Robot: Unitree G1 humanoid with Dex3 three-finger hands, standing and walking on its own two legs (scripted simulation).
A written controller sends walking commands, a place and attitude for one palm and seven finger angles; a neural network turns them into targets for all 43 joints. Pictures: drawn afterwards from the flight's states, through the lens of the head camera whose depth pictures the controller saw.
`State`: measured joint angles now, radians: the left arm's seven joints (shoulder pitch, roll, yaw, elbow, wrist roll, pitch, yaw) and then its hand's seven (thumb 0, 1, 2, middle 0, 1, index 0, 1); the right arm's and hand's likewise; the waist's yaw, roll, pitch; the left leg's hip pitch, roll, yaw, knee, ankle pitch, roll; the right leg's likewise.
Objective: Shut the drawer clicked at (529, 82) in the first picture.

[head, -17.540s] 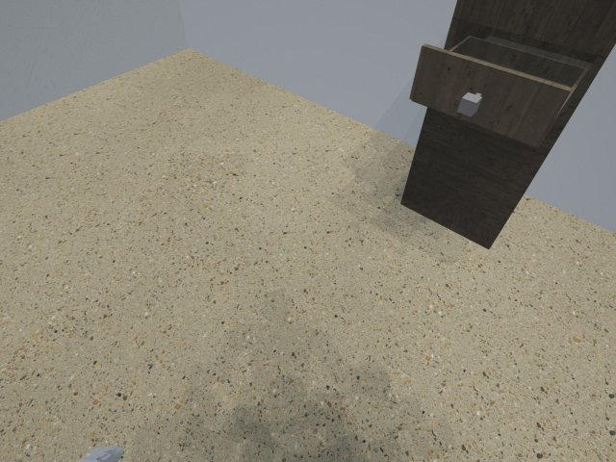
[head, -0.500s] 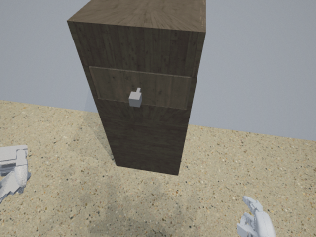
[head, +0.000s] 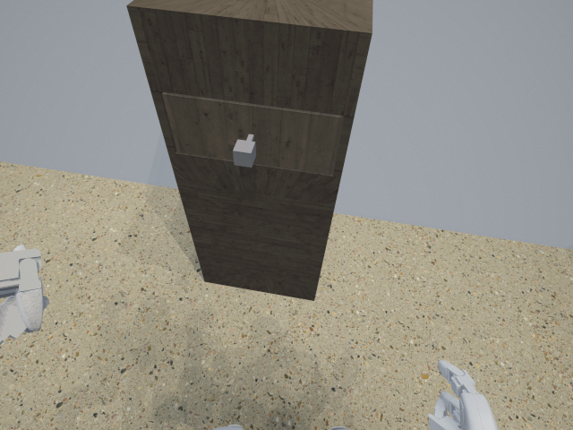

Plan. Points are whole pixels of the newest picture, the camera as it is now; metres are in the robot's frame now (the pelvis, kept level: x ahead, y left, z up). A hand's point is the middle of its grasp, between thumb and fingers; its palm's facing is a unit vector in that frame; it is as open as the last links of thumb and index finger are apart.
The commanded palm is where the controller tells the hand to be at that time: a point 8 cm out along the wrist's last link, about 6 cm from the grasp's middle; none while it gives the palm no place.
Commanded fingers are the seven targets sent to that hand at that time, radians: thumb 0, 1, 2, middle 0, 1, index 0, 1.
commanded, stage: step back with the hand held close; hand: left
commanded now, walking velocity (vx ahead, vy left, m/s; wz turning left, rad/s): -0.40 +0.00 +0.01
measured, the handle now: (247, 147) +0.67 +0.12 -0.01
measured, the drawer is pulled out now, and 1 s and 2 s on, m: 0.00 0.00 0.00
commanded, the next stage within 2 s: stop stepping back and stand still in 0.62 s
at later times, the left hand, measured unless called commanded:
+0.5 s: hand out of the picture +0.12 +0.25 +0.18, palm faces +0.45 -0.74 -0.50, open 3.3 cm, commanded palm +0.04 +0.28 +0.19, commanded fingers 0.00 0.90 0.90 -1.40 -1.60 -1.40 -1.60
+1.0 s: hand out of the picture +0.02 +0.22 +0.19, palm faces +0.33 -0.84 -0.42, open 3.3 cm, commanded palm -0.03 +0.26 +0.19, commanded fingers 0.00 0.90 0.90 -1.40 -1.60 -1.40 -1.60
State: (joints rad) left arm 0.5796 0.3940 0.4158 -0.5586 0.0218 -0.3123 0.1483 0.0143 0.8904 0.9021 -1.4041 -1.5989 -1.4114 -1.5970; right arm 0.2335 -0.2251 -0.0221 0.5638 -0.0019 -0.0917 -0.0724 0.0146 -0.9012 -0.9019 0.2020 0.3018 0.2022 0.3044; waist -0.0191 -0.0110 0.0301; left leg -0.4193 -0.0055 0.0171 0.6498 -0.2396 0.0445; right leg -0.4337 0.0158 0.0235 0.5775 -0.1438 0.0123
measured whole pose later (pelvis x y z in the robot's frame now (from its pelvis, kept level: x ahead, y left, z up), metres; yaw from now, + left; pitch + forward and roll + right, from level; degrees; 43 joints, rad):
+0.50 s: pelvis -0.05 -0.01 +0.00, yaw +7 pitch +2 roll -3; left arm 0.62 0.42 0.45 -0.59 -0.01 -0.34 0.14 0.01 0.89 0.90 -1.40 -1.60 -1.41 -1.60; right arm 0.21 -0.20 -0.04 0.63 -0.01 -0.11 -0.06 0.01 -0.90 -0.90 0.20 0.30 0.20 0.30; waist -0.02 0.00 0.02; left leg -0.55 0.05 0.02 0.66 -0.22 0.01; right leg -0.34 0.09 0.08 0.61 -0.30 0.00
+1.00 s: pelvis -0.17 -0.01 +0.01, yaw -3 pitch +1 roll -2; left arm 0.63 0.42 0.37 -0.63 -0.05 -0.21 0.14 0.01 0.89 0.90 -1.40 -1.60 -1.41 -1.60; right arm 0.23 -0.20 0.02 0.62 -0.01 -0.09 -0.06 0.01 -0.90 -0.90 0.20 0.30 0.20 0.30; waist 0.02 -0.03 -0.04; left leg -0.47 0.04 0.05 0.67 -0.26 -0.01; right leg -0.17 0.03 0.01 0.49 -0.33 -0.02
